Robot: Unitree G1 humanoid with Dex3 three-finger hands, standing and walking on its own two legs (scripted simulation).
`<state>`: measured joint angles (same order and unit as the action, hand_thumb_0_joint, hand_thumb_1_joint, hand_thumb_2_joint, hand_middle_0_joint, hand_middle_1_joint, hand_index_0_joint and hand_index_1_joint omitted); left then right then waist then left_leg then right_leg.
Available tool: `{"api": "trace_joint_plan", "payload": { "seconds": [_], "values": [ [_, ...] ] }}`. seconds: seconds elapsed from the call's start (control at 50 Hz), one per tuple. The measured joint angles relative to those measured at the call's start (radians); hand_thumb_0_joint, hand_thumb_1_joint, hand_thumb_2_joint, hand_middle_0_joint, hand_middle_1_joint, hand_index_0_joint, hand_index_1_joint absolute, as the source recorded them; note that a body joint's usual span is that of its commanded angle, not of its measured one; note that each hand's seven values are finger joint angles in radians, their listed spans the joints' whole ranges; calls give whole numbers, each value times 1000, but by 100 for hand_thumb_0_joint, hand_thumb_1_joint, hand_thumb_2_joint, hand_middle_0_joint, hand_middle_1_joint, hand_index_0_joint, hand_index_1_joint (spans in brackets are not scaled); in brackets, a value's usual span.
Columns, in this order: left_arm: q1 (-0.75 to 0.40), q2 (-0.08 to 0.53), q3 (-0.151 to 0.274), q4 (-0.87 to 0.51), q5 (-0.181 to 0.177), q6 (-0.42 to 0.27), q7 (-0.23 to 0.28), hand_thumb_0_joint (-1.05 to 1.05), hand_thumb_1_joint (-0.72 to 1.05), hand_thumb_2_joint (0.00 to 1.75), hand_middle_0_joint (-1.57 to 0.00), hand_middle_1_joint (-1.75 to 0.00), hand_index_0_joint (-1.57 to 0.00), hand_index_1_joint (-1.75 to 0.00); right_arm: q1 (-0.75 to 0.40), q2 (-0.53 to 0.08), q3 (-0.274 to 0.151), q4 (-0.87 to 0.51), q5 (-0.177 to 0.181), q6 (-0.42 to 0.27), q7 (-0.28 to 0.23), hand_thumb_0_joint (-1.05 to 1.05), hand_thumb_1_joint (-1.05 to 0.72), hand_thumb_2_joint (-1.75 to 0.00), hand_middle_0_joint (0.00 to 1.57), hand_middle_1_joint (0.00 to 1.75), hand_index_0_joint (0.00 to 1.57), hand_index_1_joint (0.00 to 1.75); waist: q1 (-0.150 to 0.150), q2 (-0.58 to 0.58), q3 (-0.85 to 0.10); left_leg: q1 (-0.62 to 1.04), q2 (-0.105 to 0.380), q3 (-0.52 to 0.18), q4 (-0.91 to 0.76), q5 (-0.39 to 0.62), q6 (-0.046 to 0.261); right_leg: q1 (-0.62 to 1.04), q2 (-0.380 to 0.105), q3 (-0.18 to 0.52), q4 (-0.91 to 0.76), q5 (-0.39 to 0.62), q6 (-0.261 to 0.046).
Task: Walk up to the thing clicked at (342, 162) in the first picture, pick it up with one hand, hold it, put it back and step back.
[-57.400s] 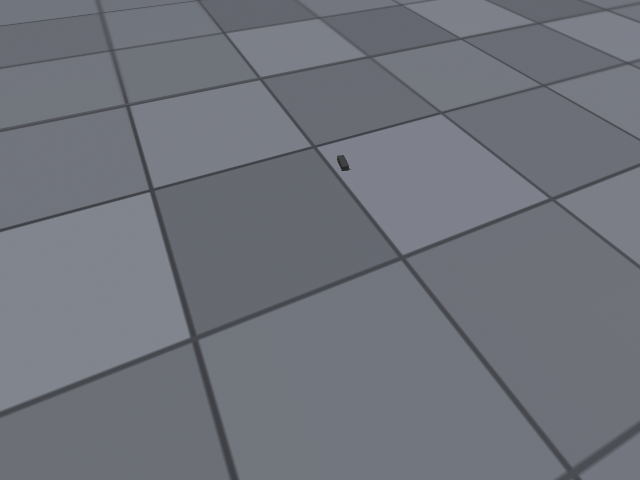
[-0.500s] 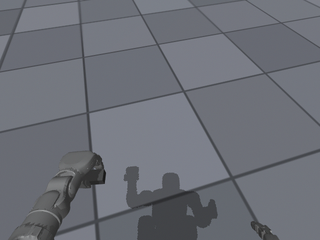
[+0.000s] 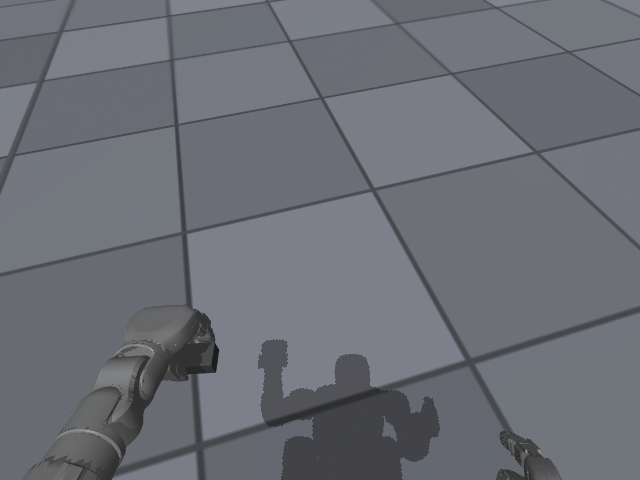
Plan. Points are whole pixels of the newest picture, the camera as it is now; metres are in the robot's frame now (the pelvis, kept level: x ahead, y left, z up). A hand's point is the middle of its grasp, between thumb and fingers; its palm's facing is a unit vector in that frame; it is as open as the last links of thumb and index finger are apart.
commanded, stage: hold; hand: left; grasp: from above
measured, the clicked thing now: (183, 359) +0.31 +0.22 -0.08
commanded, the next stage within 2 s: crouch in 0.94 s
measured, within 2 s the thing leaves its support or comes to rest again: neither
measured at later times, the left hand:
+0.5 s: hand (173, 359) +0.29 +0.21 -0.03, palm faces -0.45 -0.05 -0.89, open 6.7 cm
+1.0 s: hand (172, 352) +0.30 +0.22 -0.02, palm faces -0.44 -0.06 -0.90, open 6.7 cm
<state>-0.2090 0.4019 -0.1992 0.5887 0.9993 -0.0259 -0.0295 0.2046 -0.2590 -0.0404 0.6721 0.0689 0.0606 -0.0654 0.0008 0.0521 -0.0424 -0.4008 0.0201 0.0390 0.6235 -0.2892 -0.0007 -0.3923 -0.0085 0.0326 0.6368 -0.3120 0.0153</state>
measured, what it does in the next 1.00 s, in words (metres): stands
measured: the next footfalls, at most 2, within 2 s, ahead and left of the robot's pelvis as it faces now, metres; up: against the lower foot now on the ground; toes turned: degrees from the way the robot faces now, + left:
none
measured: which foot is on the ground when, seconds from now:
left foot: down 0.00-1.00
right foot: down 0.00-1.00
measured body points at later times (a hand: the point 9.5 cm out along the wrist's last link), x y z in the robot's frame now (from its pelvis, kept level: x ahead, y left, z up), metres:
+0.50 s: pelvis +0.00 +0.00 +0.01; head +0.01 -0.03 +0.46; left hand +0.31 +0.21 +0.03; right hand +0.15 -0.26 -0.11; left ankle +0.02 +0.12 -0.72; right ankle +0.01 -0.13 -0.72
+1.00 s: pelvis +0.01 +0.00 +0.01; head +0.02 -0.02 +0.46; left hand +0.31 +0.22 +0.03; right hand +0.15 -0.26 -0.11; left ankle +0.02 +0.12 -0.72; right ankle +0.01 -0.13 -0.72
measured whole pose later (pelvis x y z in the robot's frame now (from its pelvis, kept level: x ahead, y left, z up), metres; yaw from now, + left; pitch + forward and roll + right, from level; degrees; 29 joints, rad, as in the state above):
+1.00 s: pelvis +0.01 +0.00 +0.01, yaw +0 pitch +2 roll +0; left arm -0.21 0.40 -0.21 0.58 0.99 -0.02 -0.03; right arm 0.19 -0.25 -0.03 0.67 0.08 0.09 -0.07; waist 0.01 0.05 -0.02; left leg -0.29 0.02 0.04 0.50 -0.24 0.00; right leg -0.28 -0.01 0.04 0.52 -0.27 0.01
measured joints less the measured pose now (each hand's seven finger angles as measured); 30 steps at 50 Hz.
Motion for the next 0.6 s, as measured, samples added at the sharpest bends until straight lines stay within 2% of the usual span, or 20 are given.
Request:
{"api": "trace_joint_plan", "payload": {
  "seconds": [0.34,0.6],
  "values": [
    [7,3,-9,-30,-14,6,-29,1,50,9,-96,-23,-98,-19,-13,0,8,-12,8,5,-5,1,-91,-91,20,30,20,29,6,2,17,65,-1,2,-63,30,-3,60,0,1,-54,25,-3],
    [-1,2,-15,-23,-13,2,-29,1,50,9,-97,-22,-99,-18,-23,4,13,-12,11,11,-8,1,-91,-91,20,30,20,29,9,-1,29,92,-2,2,-97,44,-3,84,-1,2,-83,38,-4]
  ]
}}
